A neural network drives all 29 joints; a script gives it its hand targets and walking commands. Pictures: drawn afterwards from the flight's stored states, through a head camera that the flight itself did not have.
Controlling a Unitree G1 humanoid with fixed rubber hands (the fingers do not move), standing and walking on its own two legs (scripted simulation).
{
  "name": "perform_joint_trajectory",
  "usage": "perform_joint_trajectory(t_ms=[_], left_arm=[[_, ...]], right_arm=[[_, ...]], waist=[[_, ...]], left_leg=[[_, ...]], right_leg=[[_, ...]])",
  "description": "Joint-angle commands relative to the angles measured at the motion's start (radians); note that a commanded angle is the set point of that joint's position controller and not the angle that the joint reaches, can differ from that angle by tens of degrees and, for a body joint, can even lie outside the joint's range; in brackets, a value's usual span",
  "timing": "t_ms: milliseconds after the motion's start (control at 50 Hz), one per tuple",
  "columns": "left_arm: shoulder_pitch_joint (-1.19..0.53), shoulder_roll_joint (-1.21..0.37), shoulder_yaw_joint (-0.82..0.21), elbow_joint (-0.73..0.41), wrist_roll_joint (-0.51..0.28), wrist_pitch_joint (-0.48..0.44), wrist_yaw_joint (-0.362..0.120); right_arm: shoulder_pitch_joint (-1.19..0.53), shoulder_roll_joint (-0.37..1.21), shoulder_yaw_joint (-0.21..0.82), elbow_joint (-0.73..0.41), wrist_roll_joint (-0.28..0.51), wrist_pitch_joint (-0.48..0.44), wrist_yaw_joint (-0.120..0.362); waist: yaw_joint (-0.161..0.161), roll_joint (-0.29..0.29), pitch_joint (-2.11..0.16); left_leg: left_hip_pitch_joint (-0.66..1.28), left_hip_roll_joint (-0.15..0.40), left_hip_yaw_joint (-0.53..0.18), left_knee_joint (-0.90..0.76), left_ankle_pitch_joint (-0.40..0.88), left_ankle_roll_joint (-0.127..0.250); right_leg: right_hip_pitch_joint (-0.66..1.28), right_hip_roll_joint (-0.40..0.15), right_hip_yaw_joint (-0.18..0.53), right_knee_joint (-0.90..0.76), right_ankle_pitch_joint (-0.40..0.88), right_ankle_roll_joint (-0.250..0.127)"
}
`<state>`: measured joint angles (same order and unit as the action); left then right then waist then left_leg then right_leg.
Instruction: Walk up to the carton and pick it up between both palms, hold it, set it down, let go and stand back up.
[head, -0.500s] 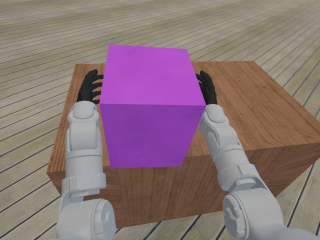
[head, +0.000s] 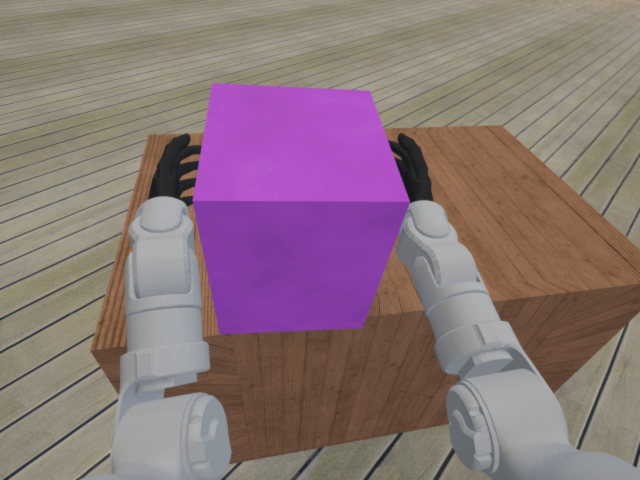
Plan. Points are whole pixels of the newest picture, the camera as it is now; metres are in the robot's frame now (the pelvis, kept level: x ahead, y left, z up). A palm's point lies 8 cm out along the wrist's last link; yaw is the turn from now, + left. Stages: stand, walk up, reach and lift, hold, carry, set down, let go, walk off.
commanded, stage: reach and lift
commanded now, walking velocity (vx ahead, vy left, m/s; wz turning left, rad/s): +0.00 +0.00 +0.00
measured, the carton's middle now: (293, 215) +0.40 +0.00 +0.15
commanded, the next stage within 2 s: hold in 0.18 s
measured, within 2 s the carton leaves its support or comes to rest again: neither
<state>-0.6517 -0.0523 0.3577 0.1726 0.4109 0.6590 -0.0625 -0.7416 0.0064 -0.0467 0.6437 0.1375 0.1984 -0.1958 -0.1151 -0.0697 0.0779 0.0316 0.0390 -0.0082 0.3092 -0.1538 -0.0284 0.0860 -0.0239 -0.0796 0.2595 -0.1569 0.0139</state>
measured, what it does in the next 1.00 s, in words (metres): stands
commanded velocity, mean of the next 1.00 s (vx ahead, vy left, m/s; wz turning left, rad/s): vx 0.00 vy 0.00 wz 0.00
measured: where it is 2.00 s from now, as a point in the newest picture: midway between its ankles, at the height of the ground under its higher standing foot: outside the picture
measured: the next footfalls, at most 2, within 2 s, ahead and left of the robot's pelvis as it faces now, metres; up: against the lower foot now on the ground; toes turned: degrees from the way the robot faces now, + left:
none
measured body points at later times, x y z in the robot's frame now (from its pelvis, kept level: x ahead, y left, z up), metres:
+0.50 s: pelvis -0.01 +0.00 +0.00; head -0.07 +0.03 +0.44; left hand +0.37 +0.16 +0.22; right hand +0.37 -0.14 +0.22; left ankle +0.03 +0.14 -0.75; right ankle +0.01 -0.12 -0.75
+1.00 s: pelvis +0.00 -0.01 +0.00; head -0.07 +0.02 +0.44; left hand +0.36 +0.16 +0.22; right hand +0.37 -0.13 +0.23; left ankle +0.03 +0.14 -0.75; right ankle +0.01 -0.12 -0.75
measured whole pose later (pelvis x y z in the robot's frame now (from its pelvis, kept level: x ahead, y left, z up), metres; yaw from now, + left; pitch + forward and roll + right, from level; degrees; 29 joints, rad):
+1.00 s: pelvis +0.00 -0.01 +0.00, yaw +0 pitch -12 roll +0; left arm -0.66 -0.05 0.38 0.07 0.43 0.79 -0.10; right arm -0.78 0.00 -0.02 0.57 0.19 0.34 -0.22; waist -0.11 -0.06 0.04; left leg 0.05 0.04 -0.01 0.30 -0.14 -0.04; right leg 0.10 -0.02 -0.09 0.27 -0.16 0.00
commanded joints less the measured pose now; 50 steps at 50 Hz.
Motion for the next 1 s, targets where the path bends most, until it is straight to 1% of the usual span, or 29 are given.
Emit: perform_joint_trajectory(t_ms=[0, 80, 160, 220, 380, 440, 520, 600, 720, 800, 980], left_arm=[[-0.612, -0.458, -0.45, -0.067, -0.151, -0.049, -0.139], [-0.622, -0.458, -0.448, -0.072, -0.15, -0.04, -0.14], [-0.624, -0.464, -0.46, -0.094, -0.158, -0.028, -0.139], [-0.624, -0.458, -0.455, -0.095, -0.156, -0.018, -0.143], [-0.637, -0.456, -0.453, -0.117, -0.156, 0.013, -0.153], [-0.64, -0.457, -0.46, -0.135, -0.159, 0.024, -0.155], [-0.641, -0.45, -0.451, -0.132, -0.156, 0.039, -0.162], [-0.646, -0.446, -0.45, -0.147, -0.157, 0.05, -0.167], [-0.651, -0.438, -0.436, -0.145, -0.152, 0.063, -0.18], [-0.66, -0.44, -0.438, -0.154, -0.157, 0.065, -0.182], [-0.638, -0.43, -0.434, -0.169, -0.153, 0.075, -0.193]], right_arm=[[-0.629, 0.467, 0.301, -0.254, 0.044, -0.041, 0.103], [-0.635, 0.472, 0.298, -0.252, 0.046, -0.031, 0.101], [-0.642, 0.475, 0.311, -0.273, 0.064, -0.02, 0.097], [-0.644, 0.479, 0.315, -0.273, 0.069, -0.006, 0.093], [-0.651, 0.484, 0.311, -0.281, 0.079, 0.027, 0.089], [-0.655, 0.487, 0.32, -0.293, 0.092, 0.037, 0.088], [-0.66, 0.487, 0.319, -0.294, 0.096, 0.056, 0.084], [-0.66, 0.489, 0.322, -0.302, 0.104, 0.069, 0.083], [-0.66, 0.49, 0.316, -0.299, 0.105, 0.088, 0.08], [-0.669, 0.494, 0.32, -0.309, 0.109, 0.092, 0.08], [-0.644, 0.491, 0.337, -0.321, 0.12, 0.108, 0.071]], waist=[[-0.007, 0.085, -0.358], [-0.007, 0.084, -0.35], [-0.006, 0.089, -0.368], [-0.006, 0.081, -0.355], [-0.006, 0.088, -0.337], [-0.006, 0.091, -0.343], [-0.004, 0.086, -0.323], [-0.004, 0.088, -0.331], [-0.004, 0.088, -0.315], [0.0, 0.088, -0.329], [-0.003, 0.085, -0.322]], left_leg=[[0.097, -0.08, 0.069, -0.006, 0.262, -0.006], [0.083, -0.08, 0.071, -0.015, 0.238, -0.002], [0.093, -0.08, 0.068, -0.008, 0.26, -0.005], [0.082, -0.082, 0.07, -0.016, 0.237, -0.002], [0.06, -0.08, 0.073, -0.033, 0.189, 0.002], [0.062, -0.08, 0.073, -0.031, 0.199, 0.0], [0.044, -0.081, 0.075, -0.041, 0.164, 0.005], [0.043, -0.081, 0.076, -0.041, 0.169, 0.005], [0.028, -0.082, 0.08, -0.051, 0.141, 0.007], [0.033, -0.083, 0.081, -0.047, 0.152, 0.006], [0.041, -0.087, 0.082, -0.037, 0.193, 0.0]], right_leg=[[0.041, 0.081, -0.045, -0.014, 0.194, 0.03], [0.039, 0.079, -0.043, -0.016, 0.171, 0.029], [0.047, 0.082, -0.042, -0.014, 0.181, 0.029], [0.048, 0.081, -0.042, -0.017, 0.167, 0.032], [0.044, 0.081, -0.041, -0.022, 0.114, 0.027], [0.048, 0.082, -0.039, -0.021, 0.117, 0.027], [0.048, 0.081, -0.038, -0.023, 0.088, 0.027], [0.052, 0.082, -0.037, -0.022, 0.096, 0.026], [0.054, 0.081, -0.036, -0.023, 0.074, 0.027], [0.058, 0.083, -0.038, -0.02, 0.081, 0.026], [0.074, 0.085, -0.036, -0.017, 0.125, 0.03]])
